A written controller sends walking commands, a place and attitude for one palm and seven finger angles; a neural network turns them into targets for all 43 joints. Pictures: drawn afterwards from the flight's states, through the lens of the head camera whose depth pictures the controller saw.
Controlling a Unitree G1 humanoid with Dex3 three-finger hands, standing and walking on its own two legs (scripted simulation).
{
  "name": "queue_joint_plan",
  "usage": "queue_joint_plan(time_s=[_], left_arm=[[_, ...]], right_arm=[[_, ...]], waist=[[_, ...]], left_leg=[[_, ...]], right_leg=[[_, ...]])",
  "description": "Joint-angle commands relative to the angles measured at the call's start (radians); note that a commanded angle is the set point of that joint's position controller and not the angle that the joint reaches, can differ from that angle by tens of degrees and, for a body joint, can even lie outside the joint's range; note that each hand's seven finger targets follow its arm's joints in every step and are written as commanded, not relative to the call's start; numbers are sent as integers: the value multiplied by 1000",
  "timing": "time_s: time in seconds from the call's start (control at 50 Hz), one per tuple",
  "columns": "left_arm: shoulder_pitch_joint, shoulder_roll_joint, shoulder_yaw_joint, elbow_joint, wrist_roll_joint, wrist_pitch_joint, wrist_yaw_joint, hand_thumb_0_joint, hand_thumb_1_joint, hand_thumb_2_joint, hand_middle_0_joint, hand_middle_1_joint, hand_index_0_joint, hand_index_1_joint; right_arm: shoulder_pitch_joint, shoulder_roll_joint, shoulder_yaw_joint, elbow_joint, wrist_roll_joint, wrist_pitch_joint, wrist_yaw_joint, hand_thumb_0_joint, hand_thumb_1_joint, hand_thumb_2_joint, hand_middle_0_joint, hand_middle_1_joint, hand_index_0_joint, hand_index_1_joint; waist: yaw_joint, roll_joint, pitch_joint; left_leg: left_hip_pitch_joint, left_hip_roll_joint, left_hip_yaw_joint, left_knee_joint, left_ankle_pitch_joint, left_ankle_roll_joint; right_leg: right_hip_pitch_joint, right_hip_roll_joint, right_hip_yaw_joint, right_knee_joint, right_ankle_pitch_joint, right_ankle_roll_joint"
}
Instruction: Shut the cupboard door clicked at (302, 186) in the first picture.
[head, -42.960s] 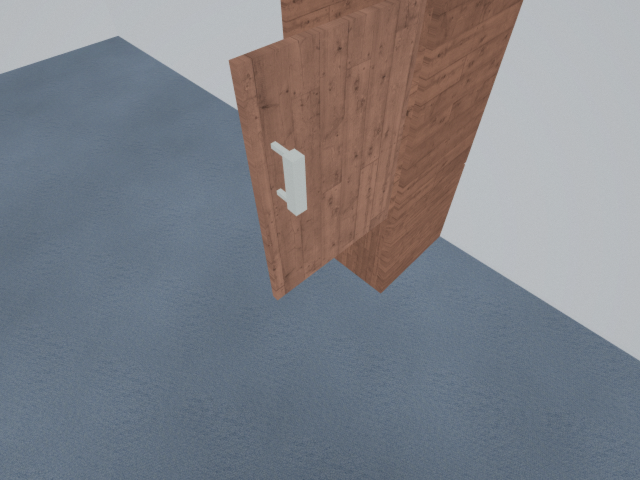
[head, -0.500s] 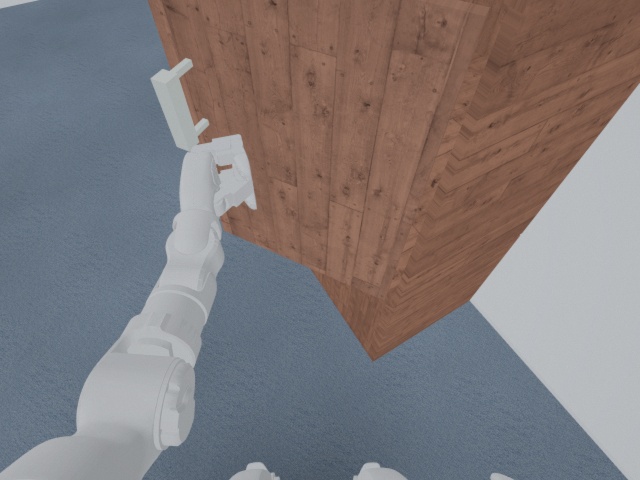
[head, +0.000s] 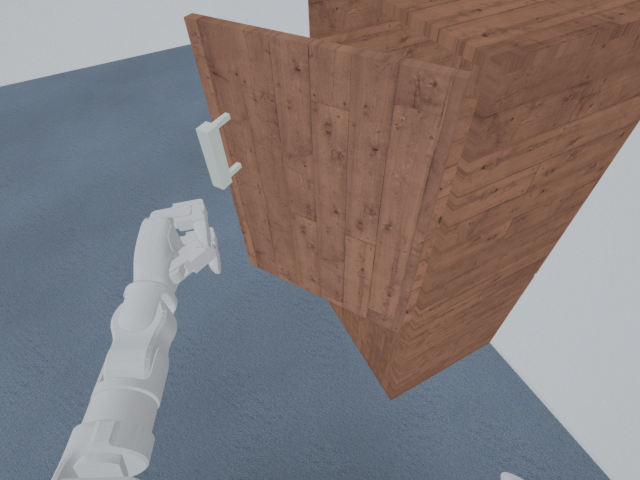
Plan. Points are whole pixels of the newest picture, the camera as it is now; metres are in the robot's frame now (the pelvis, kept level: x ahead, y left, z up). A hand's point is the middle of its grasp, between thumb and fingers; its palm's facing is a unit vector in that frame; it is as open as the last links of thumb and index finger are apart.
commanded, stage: draw the hand back to the body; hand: left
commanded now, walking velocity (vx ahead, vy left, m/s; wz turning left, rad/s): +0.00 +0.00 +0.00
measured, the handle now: (223, 150) +0.63 +0.19 +0.07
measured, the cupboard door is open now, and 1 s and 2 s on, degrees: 33 33 33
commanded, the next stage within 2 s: step back with the hand held close in 1.16 s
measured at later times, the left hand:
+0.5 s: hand (85, 313) +0.25 +0.23 +0.15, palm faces +0.29 -0.91 -0.29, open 4.0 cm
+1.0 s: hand out of the picture +0.19 +0.29 +0.18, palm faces +0.48 -0.78 -0.40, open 7.2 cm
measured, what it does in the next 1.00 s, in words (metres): stands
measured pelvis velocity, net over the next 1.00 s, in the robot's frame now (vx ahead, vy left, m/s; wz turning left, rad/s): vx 0.01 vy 0.02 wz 0.03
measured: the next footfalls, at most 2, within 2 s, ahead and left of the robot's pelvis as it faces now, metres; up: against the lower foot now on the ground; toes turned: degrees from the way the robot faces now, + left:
none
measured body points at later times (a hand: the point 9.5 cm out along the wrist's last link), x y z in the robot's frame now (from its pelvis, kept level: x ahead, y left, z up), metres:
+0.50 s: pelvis +0.01 +0.02 +0.03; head -0.01 -0.01 +0.48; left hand +0.23 +0.28 +0.17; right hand +0.21 -0.18 -0.06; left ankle +0.01 +0.11 -0.72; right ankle -0.01 -0.09 -0.72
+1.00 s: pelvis +0.01 +0.02 +0.03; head -0.01 -0.01 +0.47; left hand +0.16 +0.33 +0.20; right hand +0.21 -0.20 -0.06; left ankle +0.01 +0.11 -0.72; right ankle -0.01 -0.09 -0.72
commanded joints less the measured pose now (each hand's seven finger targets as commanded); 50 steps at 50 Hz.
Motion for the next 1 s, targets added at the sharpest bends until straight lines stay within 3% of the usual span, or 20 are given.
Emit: queue_joint_plan(time_s=[0.0, 0.06, 0.08, 0.12, 0.14, 0.22, 0.26, 0.3, 0.38, 0.44, 0.52, 0.56, 0.62, 0.64, 0.74, 0.76, 0.78, 0.84, 0.92, 0.98], left_arm=[[-255, 145, 36, -333, -40, 1, -24, 0, 900, 900, -1245, -1440, -1245, -1440], [-176, 178, 73, -400, -55, 43, -39, 0, 900, 900, -1163, -1350, -1163, -1350], [-153, 220, 14, -491, 47, 43, 32, 0, 900, 900, -1135, -1320, -1135, -1320], [-65, 185, -6, -526, 67, 74, 86, 0, 900, 900, -1080, -1260, -1080, -1260], [-53, 190, 0, -550, 78, 86, 104, 0, 900, 900, -1053, -1230, -1053, -1230], [39, 211, 22, -625, 100, 121, 142, 0, 900, 900, -943, -1110, -943, -1110], [68, 208, 26, -678, 106, 132, 152, 0, 900, 900, -887, -1050, -887, -1050], [130, 224, 54, -723, 109, 141, 163, 0, 900, 900, -832, -990, -832, -990], [242, 233, 76, -838, 114, 147, 173, 0, 900, 900, -723, -870, -723, -870], [337, 235, 97, -879, 116, 153, 178, 0, 900, 900, -640, -780, -640, -780], [469, 287, 182, -920, 116, 152, 185, 0, 900, 900, -530, -660, -530, -660], [490, 284, 193, -977, 117, 145, 186, 0, 900, 900, -475, -600, -475, -600], [597, 332, 268, -1005, 115, 143, 194, 0, 900, 900, -393, -510, -393, -510], [605, 314, 260, -1036, 113, 137, 193, 0, 900, 900, -365, -480, -365, -480], [720, 353, 345, -1064, 108, 124, 203, 0, 900, 900, -228, -330, -228, -330], [730, 363, 364, -1069, 105, 119, 205, 0, 900, 900, -200, -300, -200, -300], [720, 326, 325, -1058, 110, 118, 202, 0, 900, 900, -200, -300, -200, -300], [679, 303, 290, -1029, 115, 120, 204, 0, 900, 900, -200, -300, -200, -300], [664, 334, 313, -1023, 115, 115, 212, 0, 900, 900, -200, -300, -200, -300], [658, 338, 320, -1062, 117, 106, 214, 0, 900, 900, -200, -300, -200, -300]], right_arm=[[-133, -97, -25, -172, 12, -78, -23, 0, -900, -900, 200, 300, 200, 300], [-174, -96, -16, -193, 16, -84, -31, 0, -900, -900, 200, 300, 200, 300], [-213, -65, -18, -196, 9, -61, -49, 0, -900, -900, 200, 300, 200, 300], [-229, -65, -11, -197, 4, -42, -65, 0, -900, -900, 200, 300, 200, 300], [-238, -62, -6, -194, 3, -37, -69, 0, -900, -900, 200, 300, 200, 300], [-255, -59, 7, -190, -9, -27, -78, 0, -900, -900, 200, 300, 200, 300], [-265, -53, 15, -194, -13, -26, -76, 0, -900, -900, 200, 300, 200, 300], [-270, -53, 17, -199, -22, -30, -75, 0, -900, -900, 200, 300, 200, 300], [-282, -50, 19, -202, -31, -41, -68, 0, -900, -900, 200, 300, 200, 300], [-287, -51, 19, -202, -36, -47, -63, 0, -900, -900, 200, 300, 200, 300], [-281, -59, 9, -193, -41, -55, -60, 0, -900, -900, 200, 300, 200, 300], [-283, -53, 7, -196, -39, -60, -57, 0, -900, -900, 200, 300, 200, 300], [-276, -59, -3, -189, -42, -71, -56, 0, -900, -900, 200, 300, 200, 300], [-277, -52, -3, -193, -39, -74, -55, 0, -900, -900, 200, 300, 200, 300], [-271, -53, -13, -186, -35, -95, -57, 0, -900, -900, 200, 300, 200, 300], [-271, -54, -13, -185, -35, -99, -57, 0, -900, -900, 200, 300, 200, 300], [-271, -54, -14, -180, -34, -102, -58, 0, -900, -900, 200, 300, 200, 300], [-263, -68, -19, -169, -35, -112, -60, 0, -900, -900, 200, 300, 200, 300], [-262, -72, -21, -163, -41, -121, -71, 0, -900, -900, 200, 300, 200, 300], [-270, -61, -17, -166, -42, -128, -71, 0, -900, -900, 200, 300, 200, 300]], waist=[[20, -46, -221], [39, -77, -199], [39, -108, -153], [37, -97, -116], [34, -60, -96], [41, -38, -69], [43, 0, -63], [53, -18, -71], [62, 20, -72], [68, 8, -40], [83, -36, -34], [81, 6, -34], [95, -10, -42], [92, 1, -46], [100, 7, -12], [103, -1, 2], [93, 14, 23], [81, -2, 62], [90, -32, 43], [95, 11, 13]], left_leg=[[188, -27, -17, -117, 180, 32], [197, -28, -17, -142, 178, 32], [220, -25, -21, -186, 179, 28], [256, -21, -22, -222, 166, 31], [285, -18, -23, -237, 173, 31], [352, -11, -31, -293, 209, 28], [385, -9, -36, -318, 229, 22], [403, -7, -40, -337, 259, 22], [436, -4, -41, -351, 327, 16], [432, -1, -45, -361, 345, 13], [415, 1, -48, -360, 368, 11], [423, 0, -46, -357, 385, 8], [415, 3, -44, -345, 424, 9], [415, 1, -41, -342, 432, 9], [388, 3, -39, -345, 395, 5], [378, 3, -44, -348, 381, 3], [381, 4, -39, -349, 365, 4], [375, 5, -43, -361, 305, 9], [376, -1, -43, -364, 255, 19], [385, -6, -39, -358, 278, 18]], right_leg=[[116, -18, 18, -150, 311, 32], [151, -25, 20, -169, 305, 33], [166, -55, 70, -235, 303, 43], [187, -50, 60, -273, 245, 40], [185, -48, 52, -283, 246, 35], [235, -38, 32, -324, 263, 25], [256, -37, 25, -336, 277, 21], [289, -34, 14, -344, 301, 19], [327, -34, 10, -356, 350, 16], [334, -33, 5, -364, 353, 17], [352, -31, 1, -368, 362, 19], [350, -35, -1, -361, 370, 19], [362, -35, -1, -361, 398, 21], [367, -41, -3, -353, 403, 22], [349, -39, -7, -358, 364, 23], [343, -37, -9, -359, 352, 23], [319, -37, -7, -361, 334, 24], [285, -40, -6, -375, 277, 27], [294, -41, 0, -387, 238, 27], [315, -43, 3, -377, 265, 24]])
